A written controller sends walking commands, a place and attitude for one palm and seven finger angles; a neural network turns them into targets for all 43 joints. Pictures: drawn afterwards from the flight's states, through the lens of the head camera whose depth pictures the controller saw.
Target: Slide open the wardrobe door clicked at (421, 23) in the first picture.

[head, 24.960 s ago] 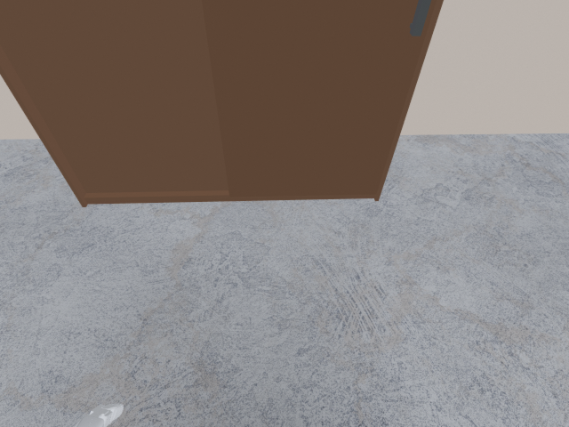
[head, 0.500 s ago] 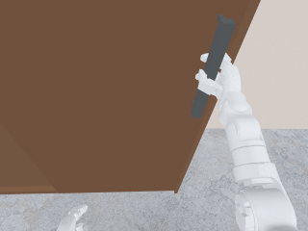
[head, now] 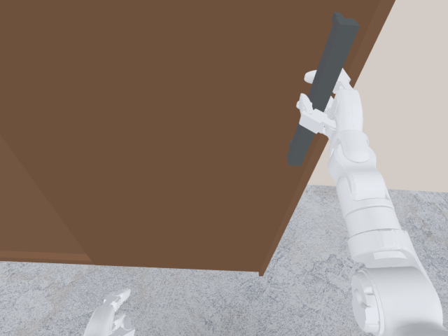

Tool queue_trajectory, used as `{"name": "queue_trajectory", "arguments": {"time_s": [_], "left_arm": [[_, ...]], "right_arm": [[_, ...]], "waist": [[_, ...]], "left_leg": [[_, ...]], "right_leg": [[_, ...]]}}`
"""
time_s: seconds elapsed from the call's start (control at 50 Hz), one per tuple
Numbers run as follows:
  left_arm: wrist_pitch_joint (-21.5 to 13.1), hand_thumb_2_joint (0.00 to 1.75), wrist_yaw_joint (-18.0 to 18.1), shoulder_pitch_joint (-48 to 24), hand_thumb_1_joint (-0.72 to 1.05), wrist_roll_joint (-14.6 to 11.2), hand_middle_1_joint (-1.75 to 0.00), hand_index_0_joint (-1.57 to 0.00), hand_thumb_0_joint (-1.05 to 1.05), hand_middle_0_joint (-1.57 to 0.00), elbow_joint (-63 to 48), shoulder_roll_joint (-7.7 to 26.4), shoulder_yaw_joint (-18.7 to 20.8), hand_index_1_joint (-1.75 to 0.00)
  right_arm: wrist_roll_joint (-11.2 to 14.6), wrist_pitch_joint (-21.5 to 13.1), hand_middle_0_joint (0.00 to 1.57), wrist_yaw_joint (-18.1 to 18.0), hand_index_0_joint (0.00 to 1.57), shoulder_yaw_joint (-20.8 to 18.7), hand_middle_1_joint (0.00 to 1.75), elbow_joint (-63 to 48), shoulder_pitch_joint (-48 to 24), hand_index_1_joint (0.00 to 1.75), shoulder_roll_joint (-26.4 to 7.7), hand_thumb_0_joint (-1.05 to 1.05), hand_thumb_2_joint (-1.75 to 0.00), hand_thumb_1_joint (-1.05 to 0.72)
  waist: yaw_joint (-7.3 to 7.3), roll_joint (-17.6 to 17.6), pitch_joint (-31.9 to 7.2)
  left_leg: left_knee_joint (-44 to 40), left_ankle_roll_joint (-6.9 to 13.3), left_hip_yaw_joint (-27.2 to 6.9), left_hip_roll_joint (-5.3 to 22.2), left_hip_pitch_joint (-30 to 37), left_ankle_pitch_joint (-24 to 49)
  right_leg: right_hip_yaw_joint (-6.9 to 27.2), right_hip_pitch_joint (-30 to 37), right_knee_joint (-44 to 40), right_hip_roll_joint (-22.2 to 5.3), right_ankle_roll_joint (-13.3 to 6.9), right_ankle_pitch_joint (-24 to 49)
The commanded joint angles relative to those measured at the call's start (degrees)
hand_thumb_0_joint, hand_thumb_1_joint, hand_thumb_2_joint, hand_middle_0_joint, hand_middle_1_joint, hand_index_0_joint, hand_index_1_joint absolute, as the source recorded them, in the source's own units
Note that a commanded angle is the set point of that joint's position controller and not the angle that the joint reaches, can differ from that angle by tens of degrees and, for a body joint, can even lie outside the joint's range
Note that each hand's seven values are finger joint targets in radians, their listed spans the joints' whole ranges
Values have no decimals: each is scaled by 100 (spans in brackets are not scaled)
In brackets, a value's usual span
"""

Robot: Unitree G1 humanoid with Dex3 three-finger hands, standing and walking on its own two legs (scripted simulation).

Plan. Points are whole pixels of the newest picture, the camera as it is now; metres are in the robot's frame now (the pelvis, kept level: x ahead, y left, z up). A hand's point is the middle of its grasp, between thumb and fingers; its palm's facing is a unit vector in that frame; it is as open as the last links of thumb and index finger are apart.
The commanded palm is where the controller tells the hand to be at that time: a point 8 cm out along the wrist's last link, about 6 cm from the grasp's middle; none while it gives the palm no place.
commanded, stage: step sideways, sliding the door along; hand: right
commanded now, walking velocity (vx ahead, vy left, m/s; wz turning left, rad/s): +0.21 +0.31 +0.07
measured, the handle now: (312, 99) +0.49 -0.13 +0.20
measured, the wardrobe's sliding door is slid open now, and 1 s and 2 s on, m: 0.00 0.02 0.19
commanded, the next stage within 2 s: none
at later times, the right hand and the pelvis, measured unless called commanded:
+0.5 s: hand (301, 114) +0.44 -0.10 +0.20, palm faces +0.15 +0.99 -0.08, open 6.6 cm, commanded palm +0.42 -0.08 +0.20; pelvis +0.02 +0.06 -0.01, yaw -4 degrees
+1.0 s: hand (290, 109) +0.46 -0.08 +0.19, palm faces +0.52 +0.85 -0.09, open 7.2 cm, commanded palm +0.42 -0.03 +0.19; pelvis +0.10 +0.18 +0.00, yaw -8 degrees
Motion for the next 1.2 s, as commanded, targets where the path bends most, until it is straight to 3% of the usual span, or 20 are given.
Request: {"name": "queue_trajectory", "arguments": {"time_s": [0.0,0.04,0.12,0.18,0.34,0.38,0.4,0.42,0.5,0.62,0.74,0.8,0.84,0.86,0.9,1.0,1.04,1.06,1.08,1.18], "left_arm": [[-174,90,208,-408,90,6,-30,-20,0,-20,-824,733,323,-30],[-110,90,216,-433,90,10,-30,-20,0,-20,-851,713,320,-30],[-24,90,221,-513,90,-101,-30,-20,0,-20,-978,732,331,-30],[-63,90,262,-907,90,-119,-30,-20,0,-20,-1006,480,287,-30],[-55,90,216,-696,90,-14,-30,-20,0,-20,-981,379,387,-30],[-42,90,220,-514,90,-14,-30,-20,0,-20,-988,481,490,-30],[-58,90,119,-536,90,-4,-30,-20,0,-20,-1090,770,631,-30],[-50,90,-72,-569,90,-17,-30,-20,0,-20,-1113,731,610,-30],[1,90,-325,-951,90,-31,-30,-20,0,-20,-1063,757,722,-30],[-121,90,-321,-889,90,-79,-30,-20,0,-20,-1369,704,736,-30],[-436,90,-307,-783,90,-122,-30,-20,0,-20,-1572,518,572,-30],[-580,90,-336,-863,90,-206,-30,-20,0,-20,-1562,415,521,-30],[-611,90,-196,-1053,90,-165,-30,-20,0,-20,-1549,149,425,-30],[-681,90,-125,-1130,90,-12,-30,-20,0,-20,-1518,148,349,-30],[-687,90,-64,-971,90,-109,-30,-20,0,-20,-1468,274,459,-30],[-637,90,-74,-1165,90,-161,-30,-20,0,-20,-1413,304,431,-30],[-547,90,-133,-1196,90,-144,-30,-20,0,-20,-1529,484,592,-30],[-589,90,-240,-1143,90,-158,-30,-20,0,-20,-1666,683,732,-30],[-630,90,-416,-885,90,-183,-30,-20,0,-20,-1690,605,704,-30],[-843,90,-537,-758,90,-128,-30,-20,0,-20,-1703,565,605,-30]], "right_arm": [[-20,-994,45,162,45,165,140,-1748,-3216,140,-422,0,-90,-90],[-9,-1021,45,113,45,-12,140,-1924,-3173,140,-663,0,-90,-90],[-67,-1124,45,118,45,-68,140,-2294,-3166,140,-789,0,-90,-90],[-228,-1114,45,102,45,52,140,-2210,-3100,140,-676,0,-90,-90],[-335,-1584,45,190,45,826,140,-3475,-2976,140,199,0,-90,-90],[-285,-1700,45,228,45,1170,140,-3968,-3088,140,457,0,-90,-90],[-166,-1727,45,286,45,1346,140,-4158,-3068,140,725,0,-90,-90],[-104,-1745,45,334,45,1480,140,-4198,-3017,140,912,0,-90,-90],[-277,-1605,45,453,45,1332,140,-4685,-3384,140,624,0,-90,-90],[-392,-1284,45,577,45,1406,140,-4647,-2874,140,647,0,-90,-90],[-314,-1337,45,454,45,1223,140,-4877,-2030,140,377,0,-90,-90],[-378,-1379,45,385,45,980,140,-5200,-1665,140,19,0,-90,-90],[-480,-1265,45,283,45,625,140,-5279,-1065,140,-572,0,-90,-90],[-532,-1217,45,256,45,527,140,-5541,-775,140,-672,0,-90,-90],[-325,-1375,45,203,45,548,140,-6512,-742,140,-503,0,-90,-90],[-375,-1633,45,-62,45,945,140,-7111,-218,140,125,0,-90,-90],[-346,-1756,45,-22,45,1454,140,-7353,-277,140,508,0,-90,-90],[-319,-1744,45,34,45,1686,140,-7425,-143,140,770,0,-90,-90],[-430,-1766,45,95,45,1847,140,-7225,-16,140,927,0,-90,-90],[-544,-1555,45,206,45,2329,140,-7459,216,140,1279,0,-90,-90]], "waist": [[342,-461,-1608],[284,-405,-1557],[161,-19,-1738],[-13,1784,-1035],[55,906,-1416],[446,464,-2012],[417,-1077,-2364],[362,-1096,-2701],[313,385,-1670],[294,-1381,-1625],[320,-2081,-1534],[73,-974,-1649],[2,1606,-1754],[-105,1628,-1521],[-55,2461,-1759],[115,1594,-2060],[231,236,-2172],[82,-1114,-2366],[100,-853,-2559],[223,-664,-1545]], "left_leg": [[1217,-57,-307,-216,-1292,-543],[1559,12,-521,-114,-1544,-967],[-528,131,-491,45,460,5],[-1518,1044,-2478,1716,1144,1458],[232,791,-778,1045,2172,5670],[1864,84,-145,643,-7,4655],[3628,-263,-244,-79,-2334,742],[4925,-24,-1084,-37,-2796,-1292],[4730,-57,-975,442,-3100,-530],[2719,-360,152,228,-1822,546],[802,-296,382,-106,-1115,334],[-859,-228,235,-34,537,2726],[-323,335,-1439,1588,2172,8114],[-313,354,-1728,1947,1783,8794],[57,569,-1756,1869,2187,7786],[670,690,-1255,1531,2049,6971],[1378,185,-630,842,-23,3691],[2346,-125,-317,303,-1596,-93],[3262,-57,-640,227,-1695,-1347],[3809,-146,-218,129,-2297,-557]], "right_leg": [[2532,2017,-1066,-1848,-1003,-597],[2810,2091,-1006,-2145,-1193,-277],[1013,889,427,-1417,-628,634],[121,-1386,3113,-104,-30,-1889],[-469,-267,525,-292,93,-438],[80,2743,-833,-985,-276,1806],[2276,4531,-393,-2763,-1159,4918],[3142,5036,35,-3645,-1614,6045],[1549,3434,-259,-3092,-1142,3707],[-341,2832,-461,-1991,-489,3677],[-395,3473,136,-2070,-170,5225],[-417,2565,1526,-1478,-264,3452],[-414,-1,3121,-279,-54,-1970],[121,-405,3509,-76,267,-2803],[463,-674,3802,-279,224,-2524],[25,252,528,-209,171,-800],[403,2610,-614,-1111,-71,2894],[1690,3780,-345,-2614,-775,5983],[1469,3819,-10,-2779,-1122,6376],[29,3466,-157,-1971,-471,5373]]}}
